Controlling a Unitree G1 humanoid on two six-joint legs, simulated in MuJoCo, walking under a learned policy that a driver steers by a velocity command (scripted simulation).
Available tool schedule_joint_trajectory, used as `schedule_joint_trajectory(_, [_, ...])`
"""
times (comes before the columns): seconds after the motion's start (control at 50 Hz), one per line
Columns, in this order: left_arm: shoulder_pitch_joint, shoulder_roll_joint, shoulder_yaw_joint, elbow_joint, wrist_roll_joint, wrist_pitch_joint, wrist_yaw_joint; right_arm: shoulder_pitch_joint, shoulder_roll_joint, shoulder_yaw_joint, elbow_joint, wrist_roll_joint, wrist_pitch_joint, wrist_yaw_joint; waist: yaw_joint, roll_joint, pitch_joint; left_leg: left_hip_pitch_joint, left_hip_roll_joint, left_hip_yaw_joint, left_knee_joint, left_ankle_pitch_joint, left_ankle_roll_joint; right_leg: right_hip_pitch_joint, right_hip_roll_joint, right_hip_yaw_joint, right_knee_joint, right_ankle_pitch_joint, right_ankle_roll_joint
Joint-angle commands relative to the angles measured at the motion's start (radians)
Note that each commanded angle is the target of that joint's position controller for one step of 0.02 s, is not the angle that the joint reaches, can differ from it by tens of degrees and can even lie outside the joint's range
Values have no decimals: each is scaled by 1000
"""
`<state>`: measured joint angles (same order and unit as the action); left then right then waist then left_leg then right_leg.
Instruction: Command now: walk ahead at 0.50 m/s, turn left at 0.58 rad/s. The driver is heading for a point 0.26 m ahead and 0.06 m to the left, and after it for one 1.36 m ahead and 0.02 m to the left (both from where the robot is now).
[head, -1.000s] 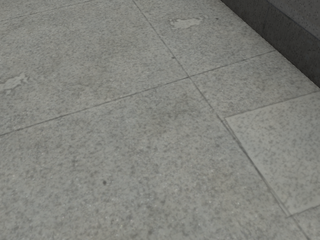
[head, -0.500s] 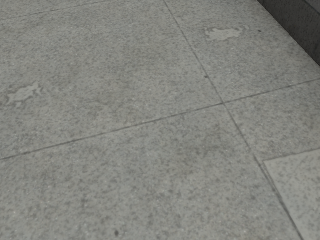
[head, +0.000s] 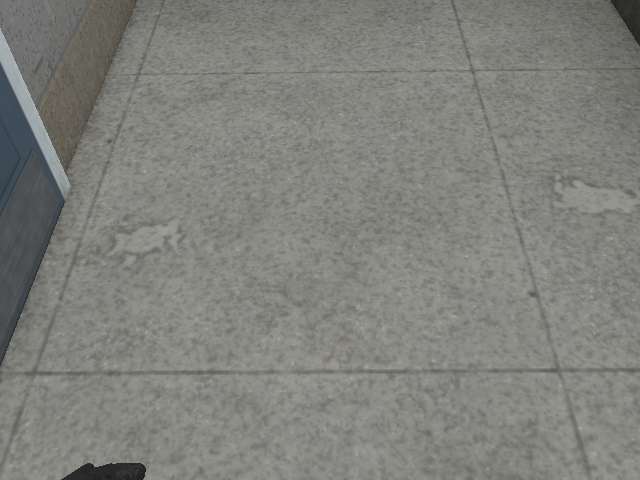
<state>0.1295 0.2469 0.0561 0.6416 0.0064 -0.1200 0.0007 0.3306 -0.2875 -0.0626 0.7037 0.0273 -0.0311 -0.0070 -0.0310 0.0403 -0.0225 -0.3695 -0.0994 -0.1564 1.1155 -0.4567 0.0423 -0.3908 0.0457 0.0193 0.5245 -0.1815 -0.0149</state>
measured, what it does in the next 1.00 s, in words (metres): walks ahead: left foot, then right foot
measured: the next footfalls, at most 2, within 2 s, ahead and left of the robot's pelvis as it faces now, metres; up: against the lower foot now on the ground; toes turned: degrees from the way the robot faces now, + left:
left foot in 0.42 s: +0.34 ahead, +0.20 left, +0.00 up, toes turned +15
right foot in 0.98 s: +0.69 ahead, +0.03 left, +0.00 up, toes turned +1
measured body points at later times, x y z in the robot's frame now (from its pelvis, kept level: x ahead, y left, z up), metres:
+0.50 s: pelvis +0.25 +0.08 -0.01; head +0.29 +0.10 +0.44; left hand +0.21 +0.37 -0.14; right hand +0.52 -0.10 -0.08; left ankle +0.30 +0.19 -0.73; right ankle +0.12 -0.11 -0.64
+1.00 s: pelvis +0.53 +0.10 -0.02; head +0.57 +0.10 +0.43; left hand +0.72 +0.36 -0.10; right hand +0.60 -0.18 -0.14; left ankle +0.31 +0.19 -0.70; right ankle +0.65 +0.03 -0.73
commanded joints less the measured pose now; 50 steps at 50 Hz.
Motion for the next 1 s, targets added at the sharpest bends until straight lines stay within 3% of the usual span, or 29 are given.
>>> schedule_joint_trajectory(0.02, [131, 108, 36, -23, 1, 10, 6, -96, -114, -31, -124, -18, -15, 5, 85, -90, -1, -449, 140, 0, 166, 117, -29, 385, -341, 401, -247, -59, -177])
schedule_joint_trajectory(0.06, [113, 94, 29, -5, 6, 8, 3, -85, -76, -27, -125, -3, -9, 18, 55, -137, 23, -390, 171, 32, 126, 150, -32, 290, -289, 268, -293, 34, -160])
schedule_joint_trajectory(0.12, [127, 127, 38, 36, 1, 1, 1, -117, -48, -18, -136, -6, 0, 21, 50, -135, 31, -411, 187, 51, 48, 200, -54, 274, -293, 158, -332, 164, -180])
schedule_joint_trajectory(0.24, [153, 181, 48, 95, -6, 15, 11, -266, -25, -3, -161, -6, -9, 45, 96, -116, 46, -374, 191, 109, -273, 449, -48, 330, -286, -32, -334, 261, -145])
schedule_joint_trajectory(0.32, [212, 210, 52, 139, -28, 28, 4, -352, -16, 3, -198, 0, -15, 64, 116, -116, 82, -299, 163, 157, -429, 399, -6, 379, -318, -72, -326, 280, -131])
schedule_joint_trajectory(0.36, [215, 234, 57, 153, -39, 38, 2, -339, -39, -7, -207, -6, -16, 67, 85, -130, 75, -222, 122, 194, -484, 300, 34, 420, -334, -93, -262, 486, -123])
schedule_joint_trajectory(0.38, [210, 249, 60, 157, -43, 42, 4, -284, -62, -20, -198, -13, -17, 65, 44, -145, 37, -123, 86, 223, -516, 274, 57, 430, -329, -115, -179, 664, -111])
schedule_joint_trajectory(0.4, [203, 249, 57, 162, -44, 48, 8, -145, -98, -43, -159, -15, -17, 60, -38, -134, -38, 79, 44, 249, -587, 338, 87, 398, -301, -159, -16, 789, -88])
schedule_joint_trajectory(0.42, [217, 219, 43, 157, -32, 45, 13, 10, -158, -72, -118, -16, -12, 46, -106, -108, -126, 358, 67, 188, -569, 397, 115, 231, -264, -186, 206, 689, -52])
schedule_joint_trajectory(0.44, [282, 109, 3, 104, 5, 29, 5, 105, -285, -94, -107, -26, -12, 30, -74, 144, -263, 753, 360, -297, -584, 359, 262, -194, -132, -186, 626, 35, 17])
schedule_joint_trajectory(0.46, [289, 124, -3, 121, -10, 0, -5, 136, -251, -78, -114, -18, -18, 32, -83, 172, -442, 803, 494, -660, -755, 298, 354, -305, -46, 24, 819, -407, 21])
schedule_joint_trajectory(0.48, [192, 194, 21, 96, -51, -7, -13, 94, -191, -57, -102, -24, -26, 39, -95, 92, -311, 712, 453, -498, -768, 296, 299, -395, -100, 68, 868, -344, 12])
schedule_joint_trajectory(0.5, [130, 176, 12, 76, -56, -11, -11, 30, -163, -48, -97, -17, -28, 31, -63, 78, -170, 546, 413, -331, -774, 348, 255, -409, -145, 43, 809, -266, 4])
schedule_joint_trajectory(0.52, [109, 166, 11, 82, -35, -5, -3, -34, -126, -35, -96, -19, -31, 29, -28, 13, -98, 402, 374, -228, -796, 410, 223, -370, -181, 35, 741, -198, 5])
schedule_joint_trajectory(0.54, [131, 168, 18, 91, -25, 10, -1, -77, -92, -23, -97, -27, -38, 31, 12, 24, -64, 293, 342, -153, -829, 468, 205, -302, -206, 45, 693, -148, 7])
schedule_joint_trajectory(0.6, [204, 120, 12, 115, -30, 55, -2, -109, -89, -24, -67, -34, -68, 30, 65, 43, -43, 171, 330, -43, -923, 492, 211, -233, -212, 57, 647, -58, 27])
schedule_joint_trajectory(0.62, [192, 119, 14, 108, -19, 61, 3, -103, -105, -27, -50, -43, -73, 32, 66, 28, -18, 148, 328, -7, -944, 514, 208, -252, -210, 68, 630, -26, 36])
schedule_joint_trajectory(0.66, [144, 115, 17, 90, -19, 64, 7, -85, -106, -29, -22, -48, -77, 25, 51, 16, 15, 173, 323, 60, -959, 547, 191, -320, -195, 98, 559, 66, 46])
schedule_joint_trajectory(0.68, [119, 106, 15, 85, -30, 64, 4, -79, -95, -27, -13, -42, -79, 16, 41, 19, 21, 204, 320, 90, -962, 540, 179, -348, -184, 106, 501, 124, 45])
schedule_joint_trajectory(0.7, [96, 102, 14, 78, -30, 61, 0, -76, -98, -25, -4, -39, -80, 11, 31, 16, 28, 221, 313, 120, -965, 538, 164, -352, -175, 106, 437, 184, 41])
schedule_joint_trajectory(0.76, [4, 80, 5, 48, -24, 53, -19, -65, -124, -28, 19, -37, -78, 1, -7, 8, 58, 263, 311, 188, -981, 529, 134, -335, -152, 55, 252, 307, 28])
schedule_joint_trajectory(0.84, [-96, 61, -6, -4, -26, 49, -50, -4, -138, -33, 61, -29, -61, 4, -57, 6, 103, 389, 346, 244, -943, 607, 119, -362, -133, -2, 131, 284, -8])
schedule_joint_trajectory(0.88, [-115, 68, -4, -35, -24, 49, -64, -2, -153, -38, 71, -20, -44, 0, -50, 13, 103, 457, 369, 259, -884, 735, 106, -366, -115, -36, 104, 178, -36])
schedule_joint_trajectory(0.92, [-69, 98, 10, -48, -21, 53, -72, -28, -185, -47, 63, -14, -28, -13, -8, 50, 48, 490, 370, 290, -762, 1069, 80, -258, -58, -99, 99, 61, -75])
schedule_joint_trajectory(0.94, [4, 125, 25, -39, -20, 58, -71, -38, -198, -50, 58, -13, -19, -20, 36, 70, -3, 490, 362, 305, -650, 1224, 66, -155, -18, -126, 101, 15, -97])
schedule_joint_trajectory(0.96, [150, 171, 51, -9, -21, 60, -64, -57, -199, -49, 54, -11, -12, -26, 120, 56, -77, 428, 331, 332, -456, 1251, 39, 49, 22, -131, 42, 59, -132])
schedule_joint_trajectory(0.98, [309, 248, 82, 21, -22, 67, -45, -46, -170, -35, 38, -21, -20, -30, 192, -28, -175, 211, 286, 335, -168, 995, 0, 361, -58, 28, 14, 121, -188])
schedule_joint_trajectory(1.0, [307, 358, 100, 20, -33, 63, -36, 90, -12, 16, -7, -60, -51, -5, 68, -312, -281, -271, 71, 268, 216, -27, -68, 757, -330, 573, -19, 50, -392])
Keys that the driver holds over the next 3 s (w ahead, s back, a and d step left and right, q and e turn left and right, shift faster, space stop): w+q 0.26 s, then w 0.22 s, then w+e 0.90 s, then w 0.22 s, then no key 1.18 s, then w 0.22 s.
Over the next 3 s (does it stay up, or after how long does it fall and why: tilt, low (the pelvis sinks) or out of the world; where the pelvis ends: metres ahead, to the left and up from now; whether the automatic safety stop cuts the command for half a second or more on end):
stays up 1.09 0.05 0.00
